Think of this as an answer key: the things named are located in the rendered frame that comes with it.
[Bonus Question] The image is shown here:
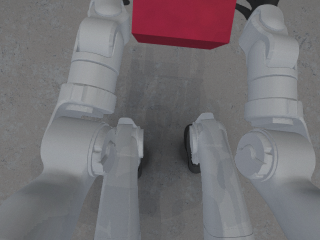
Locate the left robot foot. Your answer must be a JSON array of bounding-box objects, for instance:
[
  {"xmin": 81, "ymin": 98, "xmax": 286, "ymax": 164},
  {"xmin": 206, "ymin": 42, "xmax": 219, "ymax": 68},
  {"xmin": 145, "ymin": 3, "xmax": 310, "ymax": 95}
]
[{"xmin": 137, "ymin": 142, "xmax": 144, "ymax": 179}]

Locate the right robot hand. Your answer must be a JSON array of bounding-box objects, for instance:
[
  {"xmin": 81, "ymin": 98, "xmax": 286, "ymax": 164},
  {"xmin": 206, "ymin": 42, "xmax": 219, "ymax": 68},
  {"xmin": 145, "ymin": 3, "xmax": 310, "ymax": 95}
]
[{"xmin": 235, "ymin": 0, "xmax": 279, "ymax": 20}]

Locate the carton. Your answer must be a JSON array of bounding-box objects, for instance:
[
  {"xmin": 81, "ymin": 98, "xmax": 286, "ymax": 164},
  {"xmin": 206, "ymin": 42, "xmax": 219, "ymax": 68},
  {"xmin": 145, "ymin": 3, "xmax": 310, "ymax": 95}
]
[{"xmin": 131, "ymin": 0, "xmax": 237, "ymax": 50}]

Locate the robot left upper arm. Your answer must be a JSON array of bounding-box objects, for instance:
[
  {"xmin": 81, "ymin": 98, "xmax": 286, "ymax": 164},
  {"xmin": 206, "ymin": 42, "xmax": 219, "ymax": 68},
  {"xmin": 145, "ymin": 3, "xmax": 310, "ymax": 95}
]
[{"xmin": 0, "ymin": 116, "xmax": 117, "ymax": 240}]

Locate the robot right forearm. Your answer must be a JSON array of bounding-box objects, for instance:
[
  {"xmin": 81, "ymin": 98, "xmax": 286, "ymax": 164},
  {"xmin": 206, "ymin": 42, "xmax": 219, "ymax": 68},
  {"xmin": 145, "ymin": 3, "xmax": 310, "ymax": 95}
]
[{"xmin": 238, "ymin": 4, "xmax": 312, "ymax": 145}]

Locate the left robot thigh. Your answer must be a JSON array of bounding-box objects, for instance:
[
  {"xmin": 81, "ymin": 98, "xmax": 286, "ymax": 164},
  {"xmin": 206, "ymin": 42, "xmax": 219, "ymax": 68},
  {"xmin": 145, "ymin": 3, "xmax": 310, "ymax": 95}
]
[{"xmin": 93, "ymin": 124, "xmax": 144, "ymax": 240}]

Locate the robot right upper arm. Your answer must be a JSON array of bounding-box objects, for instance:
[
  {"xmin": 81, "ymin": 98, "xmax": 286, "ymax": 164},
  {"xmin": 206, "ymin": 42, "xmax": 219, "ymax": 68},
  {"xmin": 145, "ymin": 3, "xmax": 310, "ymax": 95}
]
[{"xmin": 234, "ymin": 128, "xmax": 320, "ymax": 240}]

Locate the robot left forearm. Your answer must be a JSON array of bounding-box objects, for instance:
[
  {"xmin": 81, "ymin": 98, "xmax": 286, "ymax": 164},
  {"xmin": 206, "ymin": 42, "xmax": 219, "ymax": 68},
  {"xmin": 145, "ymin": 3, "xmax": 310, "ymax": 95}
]
[{"xmin": 40, "ymin": 0, "xmax": 130, "ymax": 160}]

